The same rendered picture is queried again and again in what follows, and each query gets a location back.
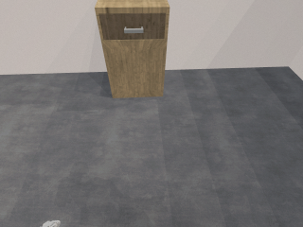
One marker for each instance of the cabinet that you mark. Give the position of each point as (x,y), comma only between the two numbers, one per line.
(135,68)

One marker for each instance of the handle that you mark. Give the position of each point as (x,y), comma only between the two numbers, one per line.
(134,30)

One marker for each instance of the drawer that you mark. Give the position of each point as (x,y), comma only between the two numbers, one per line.
(113,25)

